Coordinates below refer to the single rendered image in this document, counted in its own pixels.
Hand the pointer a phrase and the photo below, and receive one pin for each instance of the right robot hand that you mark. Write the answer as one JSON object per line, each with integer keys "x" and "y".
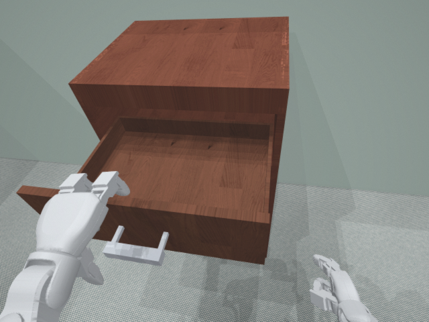
{"x": 327, "y": 295}

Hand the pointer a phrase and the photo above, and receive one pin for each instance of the drawer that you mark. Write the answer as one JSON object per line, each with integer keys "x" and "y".
{"x": 205, "y": 182}

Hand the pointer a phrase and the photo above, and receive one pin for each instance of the left robot forearm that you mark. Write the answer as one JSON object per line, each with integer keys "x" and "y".
{"x": 42, "y": 289}

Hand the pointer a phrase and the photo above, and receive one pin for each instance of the cabinet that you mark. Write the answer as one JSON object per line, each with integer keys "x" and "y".
{"x": 227, "y": 69}

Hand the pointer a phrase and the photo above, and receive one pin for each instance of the right robot forearm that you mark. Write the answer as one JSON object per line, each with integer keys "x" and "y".
{"x": 354, "y": 311}

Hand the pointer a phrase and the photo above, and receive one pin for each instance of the left robot hand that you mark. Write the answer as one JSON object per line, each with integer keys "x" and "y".
{"x": 70, "y": 219}

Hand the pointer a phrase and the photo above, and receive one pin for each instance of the handle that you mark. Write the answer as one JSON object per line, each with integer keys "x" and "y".
{"x": 133, "y": 253}

